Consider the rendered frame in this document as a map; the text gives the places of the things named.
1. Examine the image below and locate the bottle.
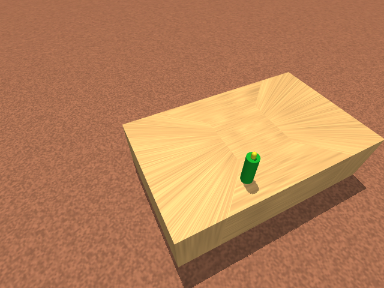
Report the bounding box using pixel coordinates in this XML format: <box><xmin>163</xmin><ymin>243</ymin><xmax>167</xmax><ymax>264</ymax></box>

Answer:
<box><xmin>240</xmin><ymin>152</ymin><xmax>260</xmax><ymax>184</ymax></box>

